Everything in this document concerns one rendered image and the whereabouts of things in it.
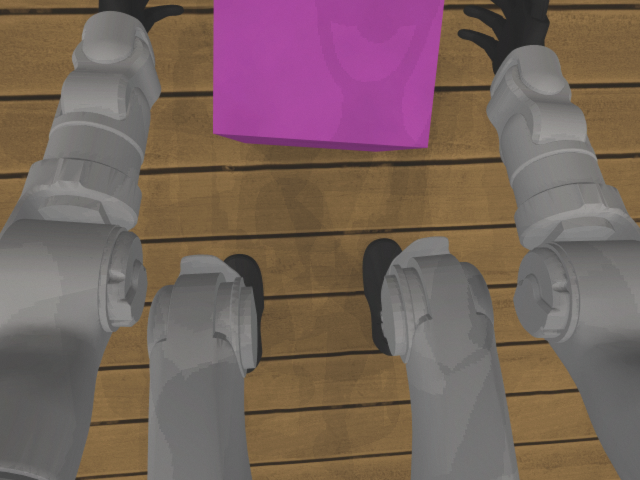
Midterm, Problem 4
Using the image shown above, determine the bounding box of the robot foot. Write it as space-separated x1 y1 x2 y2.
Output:
223 254 264 374
363 238 402 356

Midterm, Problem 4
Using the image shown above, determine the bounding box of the left robot upper arm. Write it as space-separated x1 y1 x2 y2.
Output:
0 219 148 480

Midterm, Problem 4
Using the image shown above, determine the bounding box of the left robot foot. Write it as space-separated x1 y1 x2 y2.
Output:
223 254 264 374

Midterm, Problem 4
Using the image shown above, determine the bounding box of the carton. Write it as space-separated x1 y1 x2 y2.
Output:
213 0 444 152

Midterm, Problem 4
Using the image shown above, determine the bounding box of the robot left forearm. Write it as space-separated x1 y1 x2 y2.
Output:
0 11 161 239

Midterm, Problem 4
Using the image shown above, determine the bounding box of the right robot upper arm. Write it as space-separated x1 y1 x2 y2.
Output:
513 240 640 480

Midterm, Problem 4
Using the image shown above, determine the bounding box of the left robot hand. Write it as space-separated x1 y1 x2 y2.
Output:
98 0 184 34

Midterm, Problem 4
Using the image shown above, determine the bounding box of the right robot hand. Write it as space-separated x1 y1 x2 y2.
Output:
458 0 550 74

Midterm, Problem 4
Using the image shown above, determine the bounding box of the robot right forearm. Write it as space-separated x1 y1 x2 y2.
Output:
486 45 640 250

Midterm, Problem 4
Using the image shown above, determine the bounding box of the right robot foot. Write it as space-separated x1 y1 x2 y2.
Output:
363 238 402 356

